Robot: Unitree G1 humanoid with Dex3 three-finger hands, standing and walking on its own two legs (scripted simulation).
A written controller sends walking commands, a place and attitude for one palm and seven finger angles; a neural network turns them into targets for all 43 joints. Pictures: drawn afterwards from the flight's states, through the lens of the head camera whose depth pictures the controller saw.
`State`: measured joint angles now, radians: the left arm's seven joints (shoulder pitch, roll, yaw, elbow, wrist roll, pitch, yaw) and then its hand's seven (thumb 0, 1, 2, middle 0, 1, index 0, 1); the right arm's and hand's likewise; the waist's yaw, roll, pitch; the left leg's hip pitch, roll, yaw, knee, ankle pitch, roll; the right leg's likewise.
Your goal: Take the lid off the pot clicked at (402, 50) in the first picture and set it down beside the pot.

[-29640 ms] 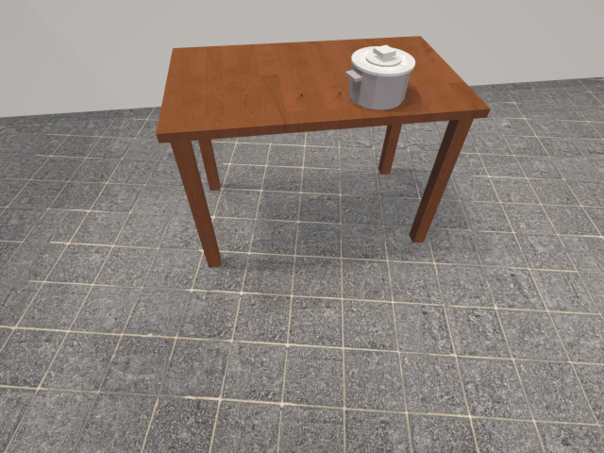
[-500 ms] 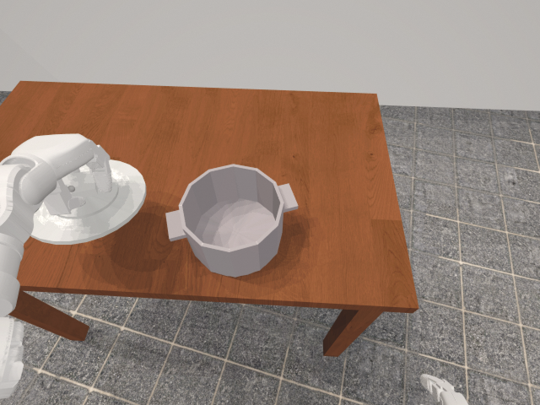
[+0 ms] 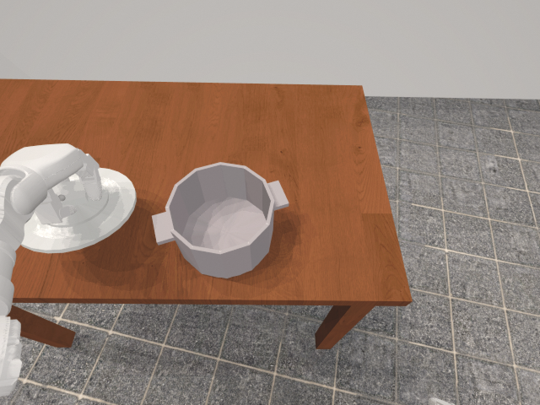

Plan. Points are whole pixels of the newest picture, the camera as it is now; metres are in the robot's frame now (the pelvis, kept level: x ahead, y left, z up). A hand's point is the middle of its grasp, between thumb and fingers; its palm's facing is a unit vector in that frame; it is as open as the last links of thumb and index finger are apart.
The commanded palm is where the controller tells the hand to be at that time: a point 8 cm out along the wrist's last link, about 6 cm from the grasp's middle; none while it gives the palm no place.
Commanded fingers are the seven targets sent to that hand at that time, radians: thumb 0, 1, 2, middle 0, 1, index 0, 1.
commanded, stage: lower the lid onto the table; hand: left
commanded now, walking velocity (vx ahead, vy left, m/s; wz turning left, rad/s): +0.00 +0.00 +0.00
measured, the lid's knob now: (69, 193) +0.42 +0.33 +0.03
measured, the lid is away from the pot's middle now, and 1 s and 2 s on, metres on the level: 0.24 0.25 0.24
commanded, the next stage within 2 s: open the fingers wide in 1.36 s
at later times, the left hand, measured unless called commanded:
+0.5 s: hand (67, 212) +0.39 +0.32 +0.02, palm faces -0.47 -0.08 -0.88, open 6.6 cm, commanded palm +0.42 +0.32 +0.09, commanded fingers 0.00 0.41 1.27 -0.85 -0.87 -1.05 -0.92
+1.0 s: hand (73, 227) +0.38 +0.33 -0.01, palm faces -0.48 -0.07 -0.87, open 6.5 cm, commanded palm +0.41 +0.32 +0.05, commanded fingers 0.00 0.41 1.27 -0.85 -0.87 -1.05 -0.92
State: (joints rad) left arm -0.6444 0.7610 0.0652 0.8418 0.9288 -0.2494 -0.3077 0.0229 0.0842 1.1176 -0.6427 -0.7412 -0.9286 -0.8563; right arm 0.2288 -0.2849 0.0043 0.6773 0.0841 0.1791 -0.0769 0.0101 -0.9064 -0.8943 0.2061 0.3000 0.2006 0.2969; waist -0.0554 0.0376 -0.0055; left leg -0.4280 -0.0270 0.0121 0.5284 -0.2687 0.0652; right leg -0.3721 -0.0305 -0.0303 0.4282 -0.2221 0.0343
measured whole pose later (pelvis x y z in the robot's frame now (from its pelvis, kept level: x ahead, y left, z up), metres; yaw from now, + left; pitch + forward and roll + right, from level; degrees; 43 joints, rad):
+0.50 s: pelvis -0.01 +0.01 -0.01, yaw +0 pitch +11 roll -3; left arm -0.67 0.75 0.03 0.92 0.95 -0.27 -0.26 0.02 0.09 1.12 -0.64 -0.74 -0.93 -0.86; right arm 0.24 -0.29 0.00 0.69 0.08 0.16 -0.09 0.01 -0.91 -0.89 0.21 0.30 0.20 0.30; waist -0.05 0.03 -0.03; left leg -0.51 -0.02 0.01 0.60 -0.29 0.07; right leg -0.44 -0.03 -0.03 0.49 -0.24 0.03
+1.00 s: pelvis -0.01 +0.01 -0.01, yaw -1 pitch +13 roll -3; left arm -0.64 0.74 0.04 0.98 0.99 -0.27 -0.19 0.02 0.09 1.12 -0.64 -0.74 -0.93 -0.86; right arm 0.28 -0.28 0.00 0.70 0.08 0.17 -0.08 0.01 -0.91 -0.89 0.21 0.30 0.20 0.30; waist -0.07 0.03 -0.05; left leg -0.59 -0.01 0.02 0.68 -0.32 0.07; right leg -0.53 -0.02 -0.02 0.57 -0.26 0.03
